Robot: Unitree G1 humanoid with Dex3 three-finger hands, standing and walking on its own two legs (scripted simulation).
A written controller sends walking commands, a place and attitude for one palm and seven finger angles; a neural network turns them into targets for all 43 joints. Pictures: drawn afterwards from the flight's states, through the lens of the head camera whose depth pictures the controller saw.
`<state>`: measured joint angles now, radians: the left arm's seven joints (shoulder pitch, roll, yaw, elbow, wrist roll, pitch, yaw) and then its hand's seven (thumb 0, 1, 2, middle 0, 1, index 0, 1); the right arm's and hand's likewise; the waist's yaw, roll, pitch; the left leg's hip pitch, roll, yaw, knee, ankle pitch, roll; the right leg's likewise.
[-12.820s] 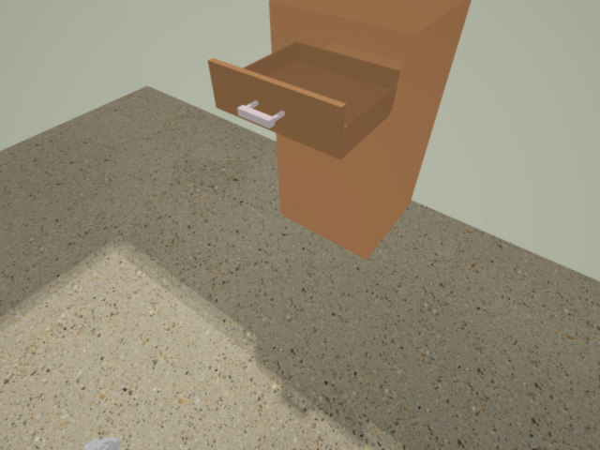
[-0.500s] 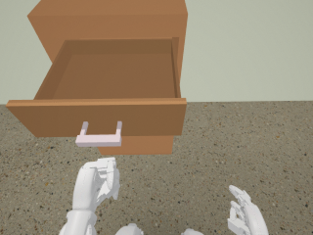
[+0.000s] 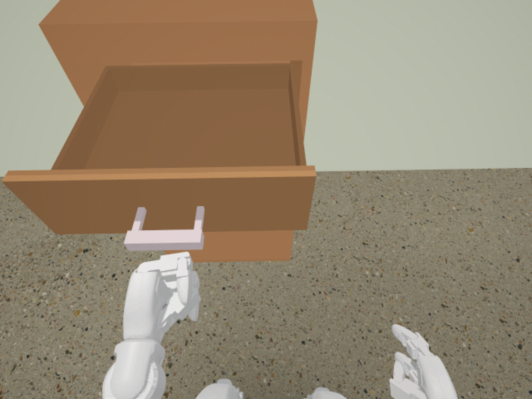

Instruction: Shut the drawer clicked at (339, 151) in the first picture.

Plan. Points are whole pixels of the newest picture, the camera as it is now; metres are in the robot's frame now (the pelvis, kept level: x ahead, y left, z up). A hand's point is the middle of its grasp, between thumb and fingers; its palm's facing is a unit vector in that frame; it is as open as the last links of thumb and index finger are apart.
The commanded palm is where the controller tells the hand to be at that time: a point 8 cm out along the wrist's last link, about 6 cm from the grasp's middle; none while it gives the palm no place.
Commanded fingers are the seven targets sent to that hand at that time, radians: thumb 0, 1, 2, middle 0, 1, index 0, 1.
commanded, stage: bring the fist close to the handle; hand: left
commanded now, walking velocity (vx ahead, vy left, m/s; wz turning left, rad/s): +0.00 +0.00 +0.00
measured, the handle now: (167, 227) +0.35 +0.16 +0.07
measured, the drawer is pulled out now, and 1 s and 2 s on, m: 0.29 0.25 0.11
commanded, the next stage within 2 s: push the drawer shut in 0.02 s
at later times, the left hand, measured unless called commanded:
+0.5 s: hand (199, 279) +0.27 +0.10 +0.06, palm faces +0.00 -1.00 -0.04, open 3.1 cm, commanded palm +0.27 +0.16 +0.06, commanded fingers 0.00 0.90 0.90 -1.40 -1.60 -1.40 -1.60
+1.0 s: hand (201, 252) +0.31 +0.11 +0.06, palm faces +0.00 -1.00 -0.05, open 2.9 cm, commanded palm +0.32 +0.16 +0.06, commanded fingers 0.00 0.90 0.90 -1.40 -1.60 -1.40 -1.60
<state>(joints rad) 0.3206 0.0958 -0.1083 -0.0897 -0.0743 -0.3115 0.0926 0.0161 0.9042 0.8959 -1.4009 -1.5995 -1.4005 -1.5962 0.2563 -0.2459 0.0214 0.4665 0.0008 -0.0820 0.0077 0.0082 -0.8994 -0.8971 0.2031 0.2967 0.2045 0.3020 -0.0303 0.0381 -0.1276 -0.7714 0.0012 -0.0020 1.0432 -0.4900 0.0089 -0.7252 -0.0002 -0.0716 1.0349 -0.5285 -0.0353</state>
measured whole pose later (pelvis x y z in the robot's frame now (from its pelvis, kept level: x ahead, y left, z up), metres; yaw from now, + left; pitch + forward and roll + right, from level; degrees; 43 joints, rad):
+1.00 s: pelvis -0.03 +0.00 +0.00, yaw +1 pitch +11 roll -1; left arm -0.18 0.15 -0.07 0.37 -0.11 -0.32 0.11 -0.04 0.85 1.01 -1.40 -1.60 -1.40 -1.60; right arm 0.21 -0.24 0.05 0.60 0.02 -0.06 -0.03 0.01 -0.90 -0.90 0.20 0.30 0.21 0.30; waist -0.05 0.03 -0.08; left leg -0.80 -0.01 -0.01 1.02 -0.42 0.02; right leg -0.74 -0.01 -0.08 1.01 -0.46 -0.03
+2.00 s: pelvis -0.03 +0.01 -0.01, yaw -1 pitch +18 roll -2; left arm -0.78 0.25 0.22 1.05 -0.05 -0.46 0.05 -0.05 0.75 0.94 -1.40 -1.60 -1.40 -1.60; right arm 0.32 -0.25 0.03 0.66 -0.02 -0.01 0.01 0.00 -0.90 -0.90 0.20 0.30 0.21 0.30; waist -0.14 0.03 -0.11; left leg -0.95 0.01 0.01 1.07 -0.43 0.03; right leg -0.91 0.01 -0.06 1.04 -0.45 -0.02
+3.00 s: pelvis -0.03 +0.02 -0.03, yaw -3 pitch +27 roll -4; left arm -1.22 0.50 0.35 1.36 0.07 -0.38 0.07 0.02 0.80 0.97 -1.40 -1.60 -1.40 -1.60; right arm 0.42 -0.26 0.05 0.65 -0.08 0.04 0.05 0.00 -0.90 -0.90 0.20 0.30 0.21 0.30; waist -0.28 0.06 -0.11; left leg -1.18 0.03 -0.02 1.16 -0.45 0.03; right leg -1.11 0.03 -0.09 1.08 -0.45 -0.02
